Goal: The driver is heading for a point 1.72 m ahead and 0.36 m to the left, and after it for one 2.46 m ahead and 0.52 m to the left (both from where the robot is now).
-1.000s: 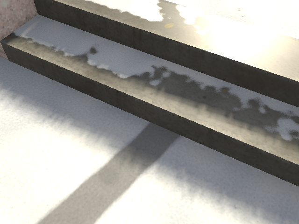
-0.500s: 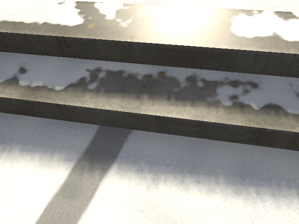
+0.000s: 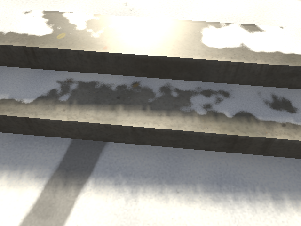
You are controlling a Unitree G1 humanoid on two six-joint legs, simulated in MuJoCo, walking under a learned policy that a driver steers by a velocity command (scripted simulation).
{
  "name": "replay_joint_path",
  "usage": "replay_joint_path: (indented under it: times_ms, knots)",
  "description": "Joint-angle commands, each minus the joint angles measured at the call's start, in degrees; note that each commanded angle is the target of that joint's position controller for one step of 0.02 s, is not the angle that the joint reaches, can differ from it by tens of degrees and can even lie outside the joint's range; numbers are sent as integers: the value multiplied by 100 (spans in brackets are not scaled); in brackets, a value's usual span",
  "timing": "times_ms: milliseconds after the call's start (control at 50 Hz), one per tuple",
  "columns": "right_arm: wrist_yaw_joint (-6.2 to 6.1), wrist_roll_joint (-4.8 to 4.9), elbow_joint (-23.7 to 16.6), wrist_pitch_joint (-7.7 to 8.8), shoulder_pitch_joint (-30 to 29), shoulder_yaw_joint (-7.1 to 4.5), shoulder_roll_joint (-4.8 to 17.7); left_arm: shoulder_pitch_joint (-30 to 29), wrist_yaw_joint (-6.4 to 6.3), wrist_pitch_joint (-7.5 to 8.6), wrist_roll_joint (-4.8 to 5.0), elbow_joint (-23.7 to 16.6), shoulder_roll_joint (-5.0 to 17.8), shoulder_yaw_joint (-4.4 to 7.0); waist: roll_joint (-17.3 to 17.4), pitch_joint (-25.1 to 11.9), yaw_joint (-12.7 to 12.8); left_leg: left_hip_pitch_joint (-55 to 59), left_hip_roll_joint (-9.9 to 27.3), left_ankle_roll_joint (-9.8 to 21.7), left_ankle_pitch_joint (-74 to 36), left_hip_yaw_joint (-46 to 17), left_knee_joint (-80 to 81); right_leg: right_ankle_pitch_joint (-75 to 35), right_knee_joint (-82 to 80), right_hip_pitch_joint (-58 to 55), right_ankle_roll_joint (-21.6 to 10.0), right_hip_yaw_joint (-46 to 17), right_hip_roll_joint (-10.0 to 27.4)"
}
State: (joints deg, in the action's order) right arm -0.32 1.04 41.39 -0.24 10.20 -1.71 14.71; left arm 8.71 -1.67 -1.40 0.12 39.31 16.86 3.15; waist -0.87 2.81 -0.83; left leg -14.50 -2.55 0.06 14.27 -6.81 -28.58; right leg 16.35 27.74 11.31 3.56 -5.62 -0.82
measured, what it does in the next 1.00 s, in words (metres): walks ahead, turning left: left foot, then right foot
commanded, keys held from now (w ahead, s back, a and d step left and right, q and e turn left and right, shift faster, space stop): q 0.12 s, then w+q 0.54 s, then w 0.14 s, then w+e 0.20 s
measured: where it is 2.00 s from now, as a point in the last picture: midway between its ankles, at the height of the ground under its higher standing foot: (96, 169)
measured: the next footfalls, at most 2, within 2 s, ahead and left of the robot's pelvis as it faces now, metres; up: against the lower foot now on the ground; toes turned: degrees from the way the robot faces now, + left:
left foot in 0.38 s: +0.04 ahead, +0.14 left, +0.00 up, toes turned +15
right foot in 0.86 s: +0.43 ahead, +0.07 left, +0.00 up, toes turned +28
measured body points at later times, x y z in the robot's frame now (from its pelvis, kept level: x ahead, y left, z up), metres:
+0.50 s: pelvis +0.05 +0.06 +0.00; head +0.06 +0.09 +0.45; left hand +0.09 +0.37 -0.11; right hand +0.24 -0.17 -0.09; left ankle +0.00 +0.13 -0.74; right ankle +0.04 -0.10 -0.66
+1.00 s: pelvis +0.31 +0.12 +0.00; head +0.34 +0.13 +0.45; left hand +0.31 +0.42 -0.10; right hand +0.51 -0.09 -0.11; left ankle +0.16 +0.19 -0.65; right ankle +0.39 +0.05 -0.74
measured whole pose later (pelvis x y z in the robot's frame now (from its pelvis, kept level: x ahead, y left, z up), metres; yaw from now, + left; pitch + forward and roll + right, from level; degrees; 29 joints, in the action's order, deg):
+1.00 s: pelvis +0.31 +0.12 +0.00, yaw +25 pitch +1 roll -1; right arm -0.1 0.4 41.1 4.1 16.8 -1.6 17.4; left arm 13.2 1.9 5.3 0.1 41.8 16.8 2.9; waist 1.8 2.8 0.0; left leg -22.0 -0.1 1.2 21.0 -4.2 -66.1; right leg 8.5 24.4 16.9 -3.4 -0.8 -4.7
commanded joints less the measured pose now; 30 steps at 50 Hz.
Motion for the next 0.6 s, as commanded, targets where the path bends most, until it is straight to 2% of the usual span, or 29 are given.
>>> replay_joint_path:
  times_ms: [20,40,60,80,100,120,140,160,180,200,260,300,340,360,380,400,420,440,460,480,500,520,560,600]
  knots:
    - [-55,20,-558,68,-195,-322,1075,273,-54,91,-42,-286,909,303,466,-835,59,64,795,588,-1955,-1138,289,-1259,-16,-580,-295,102,219]
    - [-46,30,-585,90,-262,-308,1013,355,-36,69,-62,-252,906,345,66,-860,110,-215,487,395,-1396,-772,-9,-1298,-25,-682,-527,5,330]
    - [-33,47,-600,90,-297,-297,947,405,-29,40,-92,-268,877,356,-289,-735,173,-618,203,205,-897,-448,-424,-1321,-259,-751,-758,-277,601]
    - [-23,49,-633,70,-289,-291,888,474,-37,20,-118,-269,956,379,-698,-598,216,-1078,-11,44,-367,-136,-898,-1504,-539,-820,-1088,-771,1085]
    - [-18,31,-669,35,-233,-304,869,424,-58,27,-121,-293,977,375,-1127,-508,206,-1412,-86,-72,828,160,-1550,-2026,-769,-791,-1515,-1299,1727]
    - [-8,15,-703,-4,-260,-370,985,328,-89,74,-143,-374,872,322,-1203,-433,262,-1705,46,-177,2079,243,-2712,-2751,-849,-688,-1912,-1632,2260]
    - [1,24,-700,-50,-209,-428,1062,349,-113,129,-132,-388,842,292,-822,-430,237,-1943,221,-236,2181,181,-3501,-2515,-968,-656,-2028,-1610,2406]
    - [24,52,-708,-98,-169,-412,970,236,-116,181,-62,-366,866,297,-563,-330,134,-2105,450,-233,1796,149,-3462,-1506,-1089,-655,-1825,-1315,2215]
    - [55,48,-739,-123,-292,-354,846,237,-107,225,11,-317,916,320,-549,-156,216,-2244,569,-236,1373,246,-3179,-395,-1306,-660,-1646,-1058,1974]
    - [87,38,-797,-121,-470,-312,778,306,-107,247,39,-273,963,332,-640,-24,340,-2307,595,-249,1120,389,-2963,277,-1482,-675,-1567,-908,1828]
    - [230,43,-968,-43,-618,-217,674,353,-54,279,45,-263,1072,357,-741,-51,445,-1599,592,-143,957,758,-1937,564,-1610,-471,-1402,-302,1597]
    - [270,49,-986,3,-514,-217,729,422,41,327,108,-218,1195,394,-731,-111,403,-943,476,-14,914,992,-1254,533,-1531,-248,-1361,-16,1591]
    - [266,58,-805,23,45,-263,790,340,128,350,185,-183,1217,393,-595,-187,75,-6,248,132,324,1299,-450,666,-1119,180,-1250,264,1580]
    - [231,57,-618,18,505,-329,889,385,157,372,167,-162,1074,346,-420,-291,-107,703,41,216,276,1416,-270,619,-620,569,-1125,495,1445]
    - [177,105,-454,17,1170,-476,1155,445,185,413,71,-156,788,241,64,-552,-404,1673,93,402,379,1038,-69,310,589,1107,-869,932,1168]
    - [71,71,-473,51,1768,-660,1943,124,201,487,-132,-543,292,81,1799,-667,-539,2571,1658,1190,884,-1792,785,1437,3130,2846,-246,1494,399]
    - [147,-10,-658,230,1727,-598,1977,-266,192,635,21,-814,491,104,1504,-809,-644,2456,2374,2105,2194,-3982,1737,1862,4146,3911,-200,318,-51]
    - [174,-35,-662,351,1467,-478,1546,-351,229,727,224,-825,815,188,1018,-286,-520,2217,2407,2064,2467,-3644,1909,1412,4349,4250,-340,45,304]
    - [178,-36,-678,415,1253,-384,1247,-254,254,786,210,-740,919,211,837,33,-346,1877,2165,1854,2121,-3047,1853,838,4114,4128,-452,69,488]
    - [156,-37,-722,415,1009,-340,1139,-153,245,820,64,-620,892,220,557,150,-195,1609,1899,1653,1448,-2502,1772,395,3783,3905,-453,84,618]
    - [125,-67,-756,405,839,-309,1100,-103,251,835,-56,-576,906,245,591,180,-76,1346,1653,1518,712,-2029,1782,40,3392,3574,-410,87,669]
    - [85,-101,-784,396,775,-294,1098,-74,278,831,-93,-526,871,249,660,119,-13,1186,1472,1445,187,-1709,1834,-269,3185,3288,-337,162,616]
    - [5,-90,-733,398,840,-312,1166,-150,297,798,-108,-471,713,203,568,16,-12,1082,1300,1423,-754,-1251,1835,-778,2668,3075,-151,317,452]
    - [-61,-40,-626,381,981,-330,1203,-486,289,766,-84,-520,520,120,500,64,-97,900,1122,1317,-1094,-929,1780,-1266,1805,2847,-13,350,306]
